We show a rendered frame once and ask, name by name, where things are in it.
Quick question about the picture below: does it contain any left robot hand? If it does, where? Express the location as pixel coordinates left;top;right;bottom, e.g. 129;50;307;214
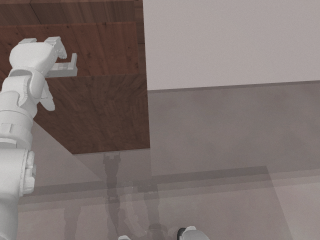
9;36;67;111

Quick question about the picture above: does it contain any robot left forearm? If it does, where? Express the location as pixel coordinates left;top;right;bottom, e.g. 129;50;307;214
0;66;45;151

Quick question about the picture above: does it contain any drawer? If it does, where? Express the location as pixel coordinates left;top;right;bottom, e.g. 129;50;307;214
0;21;139;81

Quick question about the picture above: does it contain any handle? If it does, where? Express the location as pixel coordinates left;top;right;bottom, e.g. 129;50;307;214
44;53;78;78

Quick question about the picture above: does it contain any cabinet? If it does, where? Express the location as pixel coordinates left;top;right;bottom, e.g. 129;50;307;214
0;0;150;155

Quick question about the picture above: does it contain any robot right shin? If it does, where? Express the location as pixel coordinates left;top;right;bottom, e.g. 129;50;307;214
183;226;196;234

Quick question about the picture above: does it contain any robot left upper arm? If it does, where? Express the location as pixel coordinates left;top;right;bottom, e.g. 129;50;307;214
0;148;37;240

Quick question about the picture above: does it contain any robot right thigh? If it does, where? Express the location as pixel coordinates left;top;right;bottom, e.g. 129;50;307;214
179;230;209;240

